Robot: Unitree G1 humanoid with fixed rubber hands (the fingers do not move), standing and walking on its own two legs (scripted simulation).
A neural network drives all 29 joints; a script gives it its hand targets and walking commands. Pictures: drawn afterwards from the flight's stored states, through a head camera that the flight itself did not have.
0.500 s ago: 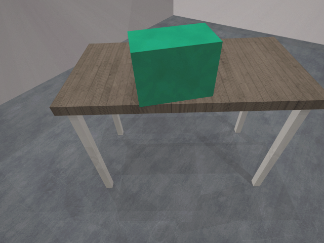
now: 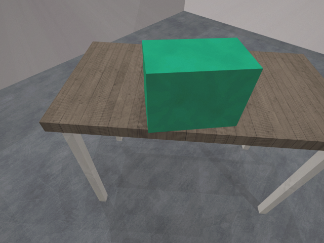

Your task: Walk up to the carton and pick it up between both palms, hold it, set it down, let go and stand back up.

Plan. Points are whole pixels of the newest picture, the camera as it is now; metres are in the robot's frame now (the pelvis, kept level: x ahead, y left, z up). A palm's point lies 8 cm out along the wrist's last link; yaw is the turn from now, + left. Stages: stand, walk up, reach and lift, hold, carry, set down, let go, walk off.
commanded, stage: walk up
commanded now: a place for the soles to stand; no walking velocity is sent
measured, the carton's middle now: (192, 85) +0.55 -0.05 +0.11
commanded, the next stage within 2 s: none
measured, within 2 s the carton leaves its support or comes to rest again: neither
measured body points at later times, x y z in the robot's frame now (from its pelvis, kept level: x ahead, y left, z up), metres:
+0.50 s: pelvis +0.15 -0.02 +0.00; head +0.18 -0.03 +0.45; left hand +0.22 +0.23 -0.12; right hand +0.21 -0.28 -0.13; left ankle +0.20 +0.09 -0.71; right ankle +0.17 -0.17 -0.71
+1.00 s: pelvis +0.17 -0.01 +0.02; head +0.18 +0.00 +0.47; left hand +0.29 +0.24 -0.10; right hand +0.30 -0.26 -0.09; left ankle +0.20 +0.09 -0.71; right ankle +0.16 -0.15 -0.71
